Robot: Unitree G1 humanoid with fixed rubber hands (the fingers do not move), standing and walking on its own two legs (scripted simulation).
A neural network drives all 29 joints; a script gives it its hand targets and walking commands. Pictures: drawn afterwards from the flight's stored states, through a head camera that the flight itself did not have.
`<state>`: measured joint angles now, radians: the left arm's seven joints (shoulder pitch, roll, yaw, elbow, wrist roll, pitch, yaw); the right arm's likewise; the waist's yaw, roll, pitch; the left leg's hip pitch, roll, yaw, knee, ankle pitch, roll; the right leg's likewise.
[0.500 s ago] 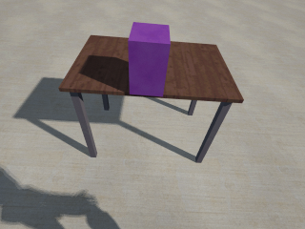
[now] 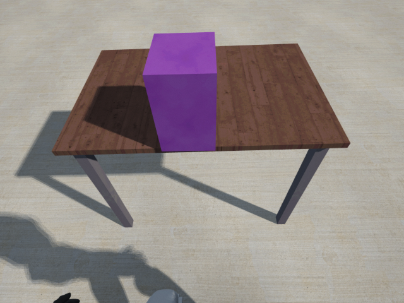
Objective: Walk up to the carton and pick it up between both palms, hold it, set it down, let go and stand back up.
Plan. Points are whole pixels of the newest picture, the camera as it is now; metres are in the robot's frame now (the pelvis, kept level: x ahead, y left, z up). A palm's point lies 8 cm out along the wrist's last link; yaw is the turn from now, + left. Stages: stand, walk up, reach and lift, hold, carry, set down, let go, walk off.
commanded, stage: walk up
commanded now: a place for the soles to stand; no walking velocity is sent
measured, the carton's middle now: (186, 95) +0.64 +0.03 +0.04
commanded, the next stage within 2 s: none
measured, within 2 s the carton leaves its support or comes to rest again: neither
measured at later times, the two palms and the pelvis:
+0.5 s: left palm (59, 260) +0.26 +0.35 -0.13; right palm (364, 277) +0.18 -0.30 -0.06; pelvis +0.17 +0.03 +0.00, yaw -2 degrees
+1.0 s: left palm (85, 223) +0.34 +0.31 -0.12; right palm (337, 235) +0.28 -0.32 -0.13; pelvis +0.23 -0.01 -0.02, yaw -1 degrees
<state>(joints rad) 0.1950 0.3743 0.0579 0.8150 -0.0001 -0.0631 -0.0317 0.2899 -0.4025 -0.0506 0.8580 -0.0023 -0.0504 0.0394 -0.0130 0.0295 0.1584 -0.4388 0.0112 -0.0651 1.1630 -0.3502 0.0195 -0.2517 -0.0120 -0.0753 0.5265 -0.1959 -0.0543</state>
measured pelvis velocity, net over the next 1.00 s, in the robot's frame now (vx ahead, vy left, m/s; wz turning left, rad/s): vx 0.23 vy -0.01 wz -0.02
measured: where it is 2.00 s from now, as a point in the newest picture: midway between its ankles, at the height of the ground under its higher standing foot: (209, 293)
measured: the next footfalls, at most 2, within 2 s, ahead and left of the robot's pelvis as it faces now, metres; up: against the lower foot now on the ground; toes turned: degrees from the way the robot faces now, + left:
left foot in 0.20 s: +0.21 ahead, +0.17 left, +0.00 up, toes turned +5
right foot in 0.62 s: +0.34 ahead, -0.12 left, +0.00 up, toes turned +8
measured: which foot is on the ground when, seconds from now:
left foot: up 0.00-0.18, down 0.20-0.64, up 0.66-0.88, down 0.90-1.00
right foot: down 0.00-0.22, up 0.24-0.60, down 0.62-1.00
